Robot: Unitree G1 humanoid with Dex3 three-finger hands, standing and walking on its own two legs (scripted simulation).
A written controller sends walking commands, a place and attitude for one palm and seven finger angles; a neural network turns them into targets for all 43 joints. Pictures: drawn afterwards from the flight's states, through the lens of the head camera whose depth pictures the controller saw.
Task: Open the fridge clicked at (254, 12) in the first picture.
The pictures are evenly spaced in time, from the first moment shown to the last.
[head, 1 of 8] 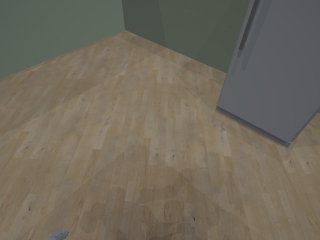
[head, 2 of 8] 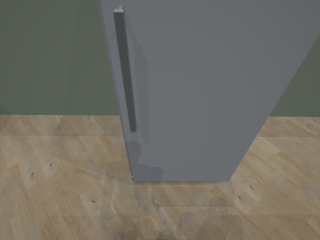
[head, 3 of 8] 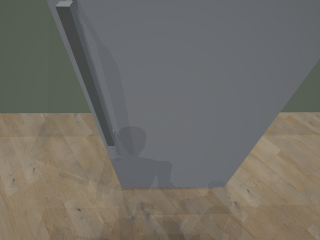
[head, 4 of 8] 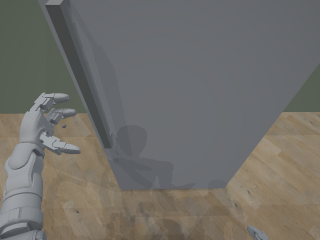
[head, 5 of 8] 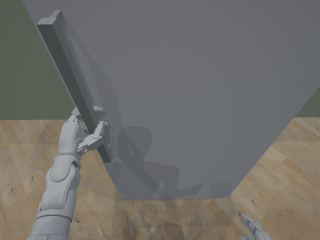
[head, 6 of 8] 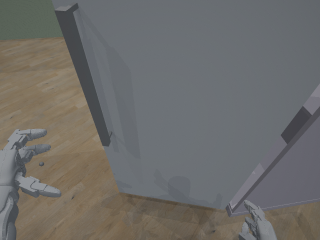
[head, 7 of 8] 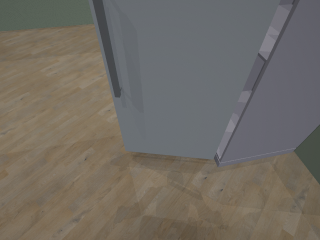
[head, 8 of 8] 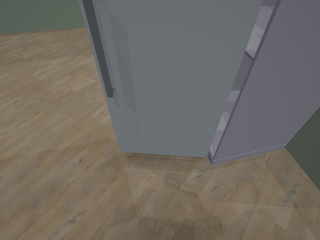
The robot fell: no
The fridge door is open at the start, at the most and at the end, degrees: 0 78 72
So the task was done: yes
